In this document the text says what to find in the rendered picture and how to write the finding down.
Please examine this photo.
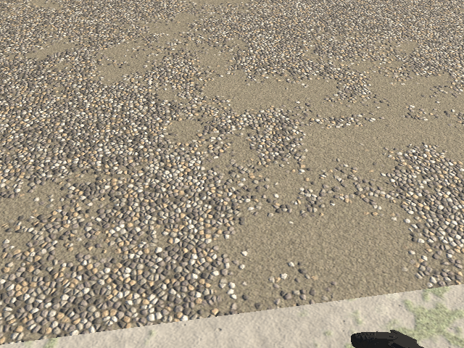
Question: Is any robot right hand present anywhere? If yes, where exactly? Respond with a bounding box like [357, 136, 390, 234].
[351, 330, 424, 348]

